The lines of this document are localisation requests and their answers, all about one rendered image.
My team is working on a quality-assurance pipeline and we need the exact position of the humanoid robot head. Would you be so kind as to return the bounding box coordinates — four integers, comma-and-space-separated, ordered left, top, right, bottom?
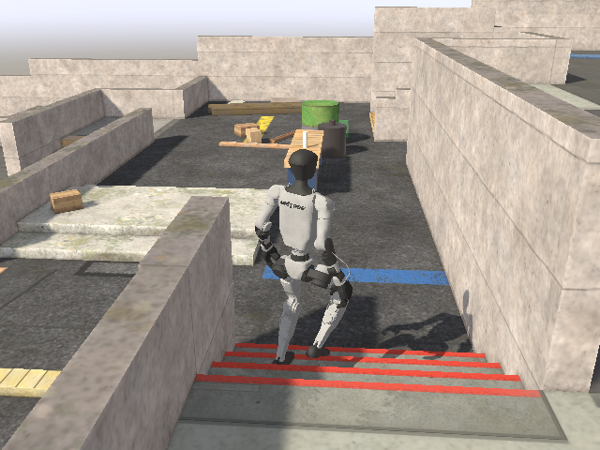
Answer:
285, 149, 318, 196

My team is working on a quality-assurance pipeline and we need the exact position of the left robot hand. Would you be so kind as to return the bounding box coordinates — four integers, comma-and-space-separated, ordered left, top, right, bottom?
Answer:
262, 246, 280, 269

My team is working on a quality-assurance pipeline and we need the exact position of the right robot upper arm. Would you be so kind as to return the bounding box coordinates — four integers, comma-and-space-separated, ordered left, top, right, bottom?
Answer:
314, 193, 335, 251

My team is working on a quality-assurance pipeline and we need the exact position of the left robot upper arm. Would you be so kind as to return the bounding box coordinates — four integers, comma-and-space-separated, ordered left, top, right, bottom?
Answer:
255, 185, 286, 232

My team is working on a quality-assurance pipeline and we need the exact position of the left robot forearm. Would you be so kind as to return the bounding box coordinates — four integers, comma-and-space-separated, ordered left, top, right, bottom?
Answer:
255, 226, 273, 252

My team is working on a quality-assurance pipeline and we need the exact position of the right robot hand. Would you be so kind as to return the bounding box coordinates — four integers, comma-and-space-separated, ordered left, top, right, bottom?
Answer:
330, 280, 353, 308

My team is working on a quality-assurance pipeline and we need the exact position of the right robot forearm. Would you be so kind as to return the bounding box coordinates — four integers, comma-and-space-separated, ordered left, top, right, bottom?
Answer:
321, 238, 346, 286

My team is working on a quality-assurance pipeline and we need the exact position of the left robot shin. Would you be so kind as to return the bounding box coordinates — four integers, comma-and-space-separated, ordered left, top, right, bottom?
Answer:
276, 299, 299, 362

